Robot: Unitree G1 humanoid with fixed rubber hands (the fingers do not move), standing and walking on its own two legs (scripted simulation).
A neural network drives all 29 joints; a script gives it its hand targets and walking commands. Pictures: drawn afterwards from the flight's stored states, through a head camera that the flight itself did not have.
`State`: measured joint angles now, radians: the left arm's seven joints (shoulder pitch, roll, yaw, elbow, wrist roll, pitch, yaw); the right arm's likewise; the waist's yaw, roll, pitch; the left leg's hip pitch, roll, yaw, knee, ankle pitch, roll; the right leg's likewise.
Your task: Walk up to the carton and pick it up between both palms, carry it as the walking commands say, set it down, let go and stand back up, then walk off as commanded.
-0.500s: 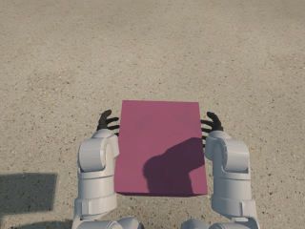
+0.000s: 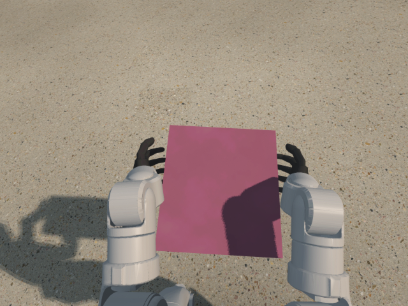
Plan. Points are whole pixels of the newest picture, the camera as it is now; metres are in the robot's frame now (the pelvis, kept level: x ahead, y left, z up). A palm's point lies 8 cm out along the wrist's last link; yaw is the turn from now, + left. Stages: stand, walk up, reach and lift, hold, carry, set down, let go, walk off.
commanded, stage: carry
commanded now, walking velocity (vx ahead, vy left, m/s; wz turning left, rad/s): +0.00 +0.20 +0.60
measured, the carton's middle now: (217, 197) +0.32 +0.00 -0.02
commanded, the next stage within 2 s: none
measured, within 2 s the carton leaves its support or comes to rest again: neither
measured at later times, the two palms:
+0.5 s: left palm (38, 208) +0.27 +0.31 +0.09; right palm (188, 180) +0.32 +0.04 +0.06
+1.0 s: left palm out of the picture +0.13 +0.52 +0.04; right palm (67, 216) +0.27 +0.28 +0.04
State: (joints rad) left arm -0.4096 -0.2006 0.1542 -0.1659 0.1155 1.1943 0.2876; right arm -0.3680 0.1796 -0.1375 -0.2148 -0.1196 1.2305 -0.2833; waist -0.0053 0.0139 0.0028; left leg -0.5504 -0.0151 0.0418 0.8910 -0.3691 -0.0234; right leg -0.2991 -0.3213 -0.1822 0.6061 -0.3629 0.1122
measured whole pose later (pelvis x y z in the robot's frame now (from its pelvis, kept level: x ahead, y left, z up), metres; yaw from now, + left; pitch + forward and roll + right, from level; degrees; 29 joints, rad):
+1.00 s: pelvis -0.06 +0.24 -0.01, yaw +30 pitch +6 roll +1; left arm -0.35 -0.18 0.16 -0.14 0.11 1.19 0.30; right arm -0.38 0.19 -0.13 -0.09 -0.11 1.24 -0.29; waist 0.01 -0.04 0.01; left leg -0.51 -0.07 -0.05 0.62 -0.21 0.02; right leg -0.59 -0.05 -0.13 1.13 -0.56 0.13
